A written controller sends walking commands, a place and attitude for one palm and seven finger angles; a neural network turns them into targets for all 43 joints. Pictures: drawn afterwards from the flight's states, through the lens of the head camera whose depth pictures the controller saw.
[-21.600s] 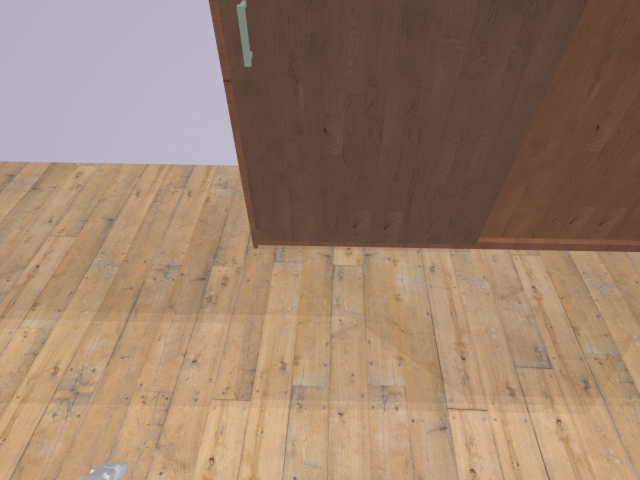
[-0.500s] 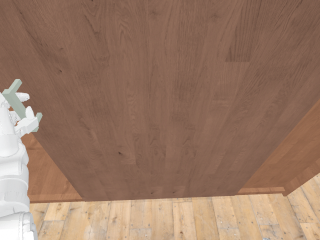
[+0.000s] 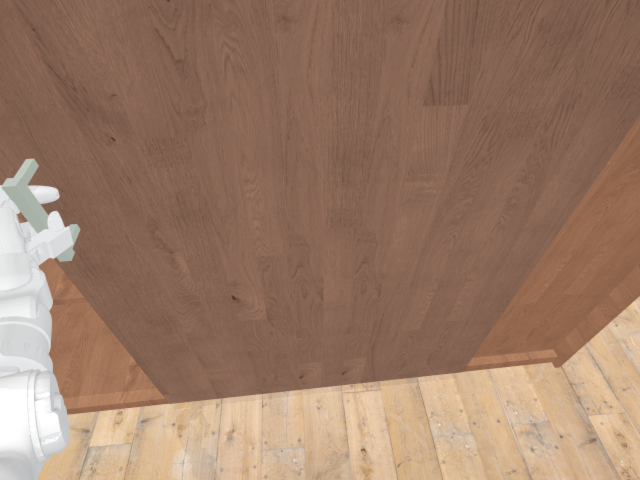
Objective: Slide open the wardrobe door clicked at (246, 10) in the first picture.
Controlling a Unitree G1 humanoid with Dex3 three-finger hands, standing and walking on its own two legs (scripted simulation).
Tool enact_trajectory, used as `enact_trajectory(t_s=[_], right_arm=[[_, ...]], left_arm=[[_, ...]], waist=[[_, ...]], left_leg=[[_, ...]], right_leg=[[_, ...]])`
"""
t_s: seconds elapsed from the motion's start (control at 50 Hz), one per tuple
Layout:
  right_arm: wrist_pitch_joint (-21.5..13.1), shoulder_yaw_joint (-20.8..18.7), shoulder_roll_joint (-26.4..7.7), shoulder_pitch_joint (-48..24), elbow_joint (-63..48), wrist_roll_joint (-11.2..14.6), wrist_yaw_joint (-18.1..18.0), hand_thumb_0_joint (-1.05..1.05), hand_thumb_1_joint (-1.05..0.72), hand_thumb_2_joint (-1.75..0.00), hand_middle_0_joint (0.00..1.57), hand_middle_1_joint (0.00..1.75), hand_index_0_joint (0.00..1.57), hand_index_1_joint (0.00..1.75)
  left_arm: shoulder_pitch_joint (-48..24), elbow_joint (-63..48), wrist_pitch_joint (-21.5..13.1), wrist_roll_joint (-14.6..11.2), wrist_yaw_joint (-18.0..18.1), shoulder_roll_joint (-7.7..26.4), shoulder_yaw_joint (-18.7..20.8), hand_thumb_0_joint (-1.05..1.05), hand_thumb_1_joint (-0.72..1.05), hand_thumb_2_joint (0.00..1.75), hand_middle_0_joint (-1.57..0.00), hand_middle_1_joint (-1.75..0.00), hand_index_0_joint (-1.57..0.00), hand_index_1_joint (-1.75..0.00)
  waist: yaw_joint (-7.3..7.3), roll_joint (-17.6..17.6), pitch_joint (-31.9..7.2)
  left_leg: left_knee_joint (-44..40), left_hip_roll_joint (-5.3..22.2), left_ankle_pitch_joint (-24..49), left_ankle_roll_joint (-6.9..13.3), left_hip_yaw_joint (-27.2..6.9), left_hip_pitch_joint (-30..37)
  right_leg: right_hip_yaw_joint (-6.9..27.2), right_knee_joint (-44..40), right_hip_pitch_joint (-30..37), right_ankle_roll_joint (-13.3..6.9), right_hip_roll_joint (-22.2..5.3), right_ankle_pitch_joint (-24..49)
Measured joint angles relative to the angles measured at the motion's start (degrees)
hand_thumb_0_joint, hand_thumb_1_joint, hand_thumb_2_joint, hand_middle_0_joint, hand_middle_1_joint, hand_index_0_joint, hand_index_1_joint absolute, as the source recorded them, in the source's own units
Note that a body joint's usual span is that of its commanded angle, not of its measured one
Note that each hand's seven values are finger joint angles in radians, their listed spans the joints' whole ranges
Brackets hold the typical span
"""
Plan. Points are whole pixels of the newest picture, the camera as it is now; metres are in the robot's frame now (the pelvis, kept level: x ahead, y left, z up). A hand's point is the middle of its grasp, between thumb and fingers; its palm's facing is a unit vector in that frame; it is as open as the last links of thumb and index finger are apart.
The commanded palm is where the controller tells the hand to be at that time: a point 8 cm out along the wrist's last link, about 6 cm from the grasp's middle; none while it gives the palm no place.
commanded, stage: stop walking and hold the door there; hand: left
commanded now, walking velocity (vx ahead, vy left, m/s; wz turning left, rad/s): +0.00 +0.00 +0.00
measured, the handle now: (47, 212) +0.43 +0.39 +0.10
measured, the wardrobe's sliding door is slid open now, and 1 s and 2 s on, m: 0.55 0.55 0.55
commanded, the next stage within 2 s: loosen the grip on the handle in 1.20 s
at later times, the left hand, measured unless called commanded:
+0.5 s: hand (63, 244) +0.39 +0.35 +0.09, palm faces +0.40 -0.88 -0.25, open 5.3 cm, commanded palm +0.35 +0.37 +0.08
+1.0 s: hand (62, 244) +0.39 +0.35 +0.09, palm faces +0.34 -0.92 -0.21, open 5.3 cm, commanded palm +0.35 +0.37 +0.08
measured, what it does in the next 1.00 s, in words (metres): steps on the spot: left foot, then right foot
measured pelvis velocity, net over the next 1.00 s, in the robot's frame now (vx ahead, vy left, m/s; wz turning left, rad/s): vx -0.02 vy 0.10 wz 0.06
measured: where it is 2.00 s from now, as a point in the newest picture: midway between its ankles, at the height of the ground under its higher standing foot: outside the picture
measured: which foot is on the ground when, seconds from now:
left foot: down 0.00-0.18, up 0.20-0.40, down 0.42-1.00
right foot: down 0.00-0.42, up 0.44-0.66, down 0.68-1.00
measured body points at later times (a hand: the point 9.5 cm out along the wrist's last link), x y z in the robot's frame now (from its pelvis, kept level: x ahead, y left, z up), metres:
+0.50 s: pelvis -0.01 +0.07 -0.01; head +0.04 +0.07 +0.44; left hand +0.36 +0.40 +0.10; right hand +0.14 -0.20 -0.12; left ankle +0.01 +0.20 -0.74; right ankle +0.02 -0.10 -0.72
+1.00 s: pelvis -0.02 +0.10 +0.00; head +0.03 +0.10 +0.44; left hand +0.36 +0.40 +0.10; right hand +0.11 -0.17 -0.11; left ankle -0.01 +0.21 -0.74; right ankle -0.03 +0.00 -0.74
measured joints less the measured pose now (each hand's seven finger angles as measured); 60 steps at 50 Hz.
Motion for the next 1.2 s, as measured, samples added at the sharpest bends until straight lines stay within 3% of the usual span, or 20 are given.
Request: enact_trajectory(t_s=[0.18, 0.26, 0.32, 0.4, 0.44, 0.48, 0.56, 0.62, 0.68, 0.74, 0.82, 0.88, 1.0, 1.2], right_arm=[[0.9, -1.2, -1.5, -0.7, -0.1, 0.3, 0.5, 0.01, -0.91, -0.9, 0.2, 0.3, 0.2, 0.3], [2.2, -2.4, -3.2, -2.4, 0.2, 0.5, 0.8, 0.01, -0.91, -0.9, 0.2, 0.3, 0.2, 0.3], [2.3, -2.6, -3.9, -4.1, 0.1, 0.2, 0.6, 0.01, -0.91, -0.9, 0.2, 0.3, 0.2, 0.3], [2.6, -3.0, -4.1, -6.2, -1.4, -0.3, -0.2, 0.01, -0.91, -0.9, 0.2, 0.3, 0.2, 0.3], [2.9, -3.5, -3.5, -7.7, -2.0, -0.4, -0.7, 0.01, -0.91, -0.9, 0.2, 0.3, 0.2, 0.3], [3.0, -3.3, -1.5, -9.1, -3.2, -0.6, -0.6, 0.01, -0.91, -0.9, 0.2, 0.29, 0.19, 0.3], [1.5, -0.5, 4.0, -10.2, -5.2, -0.8, 0.6, 0.0, -0.91, -0.9, 0.2, 0.29, 0.19, 0.3], [0.7, 1.9, 7.1, -10.3, -6.0, -1.1, 1.8, 0.0, -0.91, -0.9, 0.2, 0.3, 0.2, 0.3], [0.4, 3.7, 8.5, -10.3, -6.7, -1.3, 2.7, 0.0, -0.91, -0.9, 0.2, 0.3, 0.2, 0.3], [0.8, 4.1, 7.5, -11.4, -6.2, -1.1, 3.0, 0.0, -0.91, -0.9, 0.2, 0.3, 0.2, 0.31], [0.9, 3.3, 5.4, -9.9, -5.3, -0.3, 2.1, 0.0, -0.91, -0.9, 0.2, 0.3, 0.2, 0.31], [1.0, 2.2, 3.0, -8.7, -4.4, -0.4, 1.0, 0.01, -0.91, -0.9, 0.2, 0.3, 0.2, 0.31], [1.7, 0.0, 0.3, -7.6, -4.3, -0.6, 0.2, 0.01, -0.91, -0.9, 0.2, 0.3, 0.2, 0.3], [1.9, 0.5, 1.5, -6.7, -5.0, -0.7, 0.1, 0.01, -0.91, -0.9, 0.2, 0.3, 0.2, 0.3]], left_arm=[[1.7, -0.7, -1.3, -0.1, -0.9, -1.4, 0.7, -0.03, 0.72, 0.84, -0.28, -1.26, -0.38, -1.39], [1.6, -2.0, -0.9, 0.9, -1.9, -3.4, 0.0, -0.05, 0.69, 0.86, -0.31, -1.28, -0.41, -1.39], [1.3, -3.7, -0.4, 1.4, -2.8, -5.4, -0.7, -0.08, 0.69, 0.86, -0.34, -1.31, -0.43, -1.39], [1.1, -8.9, -0.1, 1.2, -2.6, -8.9, -3.3, -0.1, 0.68, 0.86, -0.38, -1.36, -0.44, -1.39], [1.0, -13.2, -0.2, 0.7, -2.4, -10.6, -5.7, -0.09, 0.67, 0.86, -0.39, -1.39, -0.45, -1.39], [1.5, -16.9, -0.6, -0.1, -1.7, -11.5, -7.9, -0.08, 0.69, 0.86, -0.39, -1.39, -0.44, -1.39], [1.8, -23.0, 0.9, -0.7, -0.6, -12.2, -10.1, -0.07, 0.73, 0.84, -0.38, -1.39, -0.37, -1.39], [1.5, -25.6, 2.3, -0.8, -0.6, -12.3, -10.6, -0.06, 0.75, 0.83, -0.37, -1.39, -0.34, -1.39], [1.1, -26.3, 2.9, -1.0, -1.1, -11.8, -10.1, -0.06, 0.76, 0.82, -0.37, -1.38, -0.33, -1.39], [1.2, -25.6, 2.7, -1.5, -1.1, -12.1, -8.1, -0.06, 0.76, 0.82, -0.37, -1.36, -0.33, -1.39], [0.0, -22.8, 2.4, -1.3, -1.4, -12.8, -8.1, -0.06, 0.75, 0.82, -0.37, -1.35, -0.35, -1.39], [-0.4, -21.7, 2.4, -1.0, -1.8, -13.5, -8.9, -0.06, 0.74, 0.83, -0.38, -1.36, -0.37, -1.39], [0.3, -21.0, 2.7, -1.5, -0.9, -13.5, -10.9, -0.05, 0.75, 0.82, -0.36, -1.37, -0.37, -1.39], [1.0, -21.0, 3.4, -2.0, 0.1, -13.1, -11.9, -0.04, 0.77, 0.81, -0.33, -1.36, -0.33, -1.39]], waist=[[0.66, 2.1, -1.0], [0.96, 2.6, -0.4], [0.59, 1.6, 0.4], [0.44, 0.2, 1.9], [1.19, -0.3, 3.4], [2.6, -0.8, 4.6], [3.5, -1.1, 6.2], [4.34, -1.6, 6.9], [4.79, -1.6, 7.3], [3.85, 1.9, 8.7], [3.18, 1.8, 8.1], [2.72, 1.1, 7.1], [2.75, -0.7, 5.2], [2.22, -0.6, 3.6]], left_leg=[[2.7, 0.2, -2.7, -1.1, -1.1, -1.7], [12.1, -2.0, -12.1, -2.6, -4.7, -4.2], [15.4, -2.0, -15.1, -3.4, -5.5, -4.5], [6.2, -0.2, -7.3, -4.4, -4.3, -0.1], [4.9, -0.5, -3.2, -3.6, -3.1, 0.4], [6.4, -0.6, -5.0, -2.5, -2.1, -0.6], [4.4, 0.4, -4.0, -2.0, -2.6, -1.3], [3.2, 0.5, -2.9, -2.0, -2.5, -1.7], [4.4, 0.5, -3.2, -2.3, -1.9, -2.8], [6.4, 2.2, -3.4, -2.6, -2.6, -3.6], [9.9, 0.9, -9.7, -2.5, -4.5, -3.4], [5.4, 0.4, -4.0, -2.3, -4.1, -0.5], [3.3, -0.3, -4.7, -1.2, -2.4, 0.5], [2.6, 0.4, -4.0, -1.2, -2.0, -0.2]], right_leg=[[-0.8, 0.7, -0.4, -0.5, 0.2, -1.6], [-0.9, 2.4, -0.6, 0.4, -1.9, -2.8], [-0.7, 3.8, -0.8, 1.8, -4.8, -3.6], [-0.4, 7.3, -2.2, 4.6, -9.0, -5.1], [0.3, 10.0, -3.6, 5.0, -10.7, -5.9], [2.0, 16.2, -6.3, 3.6, -9.1, -12.2], [0.2, 24.5, -8.2, 1.9, -3.0, -16.6], [-1.7, 19.8, -5.8, 1.3, 0.0, -15.4], [-2.3, 9.1, -1.0, 0.6, 1.6, -10.5], [-3.1, 4.5, 1.1, -4.0, 3.7, -7.6], [-3.4, 5.0, 1.2, -4.4, 2.8, -7.7], [-3.6, 6.3, 1.4, -3.5, 1.8, -8.6], [-2.1, 4.0, 1.9, -2.0, 1.1, -7.0], [-1.7, 1.4, 1.8, -2.0, 1.8, -5.1]])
